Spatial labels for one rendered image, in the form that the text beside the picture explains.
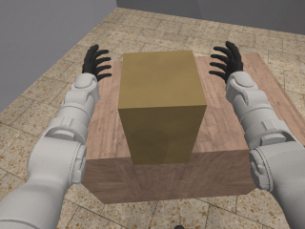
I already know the right robot hand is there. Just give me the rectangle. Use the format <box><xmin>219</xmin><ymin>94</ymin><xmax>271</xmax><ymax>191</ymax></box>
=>
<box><xmin>209</xmin><ymin>41</ymin><xmax>244</xmax><ymax>84</ymax></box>

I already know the carton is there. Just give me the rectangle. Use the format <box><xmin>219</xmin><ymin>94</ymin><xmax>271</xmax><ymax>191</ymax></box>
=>
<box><xmin>117</xmin><ymin>50</ymin><xmax>207</xmax><ymax>165</ymax></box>

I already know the left robot hand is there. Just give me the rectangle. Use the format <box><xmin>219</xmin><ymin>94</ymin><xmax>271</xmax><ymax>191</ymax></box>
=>
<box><xmin>82</xmin><ymin>44</ymin><xmax>112</xmax><ymax>82</ymax></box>

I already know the left robot forearm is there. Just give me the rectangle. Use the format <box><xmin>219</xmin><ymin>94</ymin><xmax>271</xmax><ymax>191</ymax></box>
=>
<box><xmin>27</xmin><ymin>73</ymin><xmax>100</xmax><ymax>177</ymax></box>

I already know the pedestal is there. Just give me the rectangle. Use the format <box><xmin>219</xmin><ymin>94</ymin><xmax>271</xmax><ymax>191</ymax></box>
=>
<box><xmin>81</xmin><ymin>52</ymin><xmax>305</xmax><ymax>204</ymax></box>

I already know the right robot forearm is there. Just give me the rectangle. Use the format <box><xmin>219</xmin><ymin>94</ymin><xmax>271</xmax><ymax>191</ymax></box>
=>
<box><xmin>225</xmin><ymin>71</ymin><xmax>305</xmax><ymax>150</ymax></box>

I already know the robot left upper arm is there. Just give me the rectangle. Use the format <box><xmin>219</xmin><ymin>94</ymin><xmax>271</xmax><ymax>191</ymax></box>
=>
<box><xmin>0</xmin><ymin>136</ymin><xmax>87</xmax><ymax>229</ymax></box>

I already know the robot right upper arm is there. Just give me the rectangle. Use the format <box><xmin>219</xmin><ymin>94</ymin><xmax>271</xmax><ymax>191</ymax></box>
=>
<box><xmin>249</xmin><ymin>141</ymin><xmax>305</xmax><ymax>229</ymax></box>

